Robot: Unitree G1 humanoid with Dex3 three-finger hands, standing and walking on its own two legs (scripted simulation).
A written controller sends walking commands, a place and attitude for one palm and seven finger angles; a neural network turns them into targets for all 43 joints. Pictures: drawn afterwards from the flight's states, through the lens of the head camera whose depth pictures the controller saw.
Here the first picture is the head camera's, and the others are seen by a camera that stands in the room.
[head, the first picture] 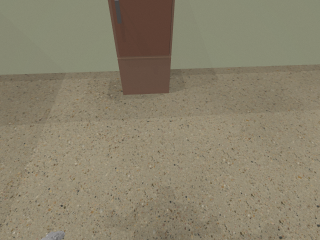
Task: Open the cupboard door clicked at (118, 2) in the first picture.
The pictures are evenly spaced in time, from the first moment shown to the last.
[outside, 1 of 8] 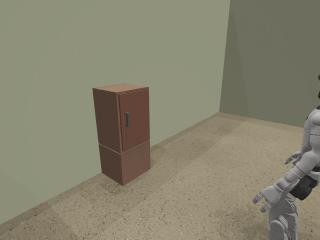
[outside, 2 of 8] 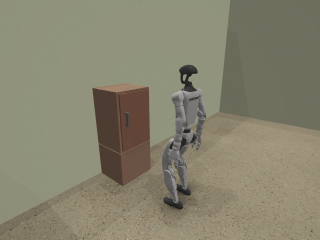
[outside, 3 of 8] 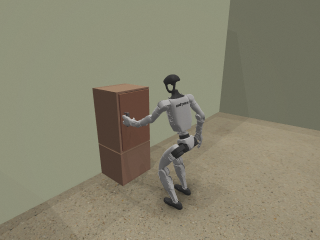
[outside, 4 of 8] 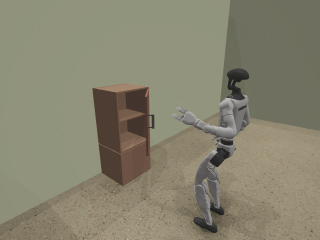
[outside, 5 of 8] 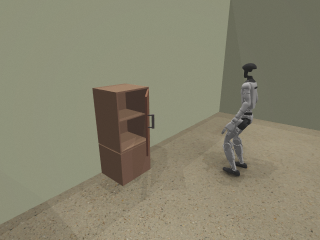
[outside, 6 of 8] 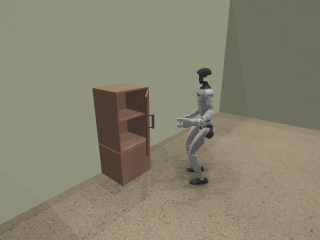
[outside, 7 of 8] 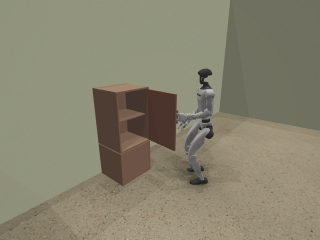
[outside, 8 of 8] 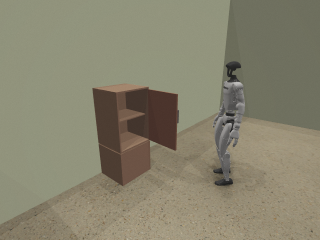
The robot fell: no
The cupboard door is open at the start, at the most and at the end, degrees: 0 88 86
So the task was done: yes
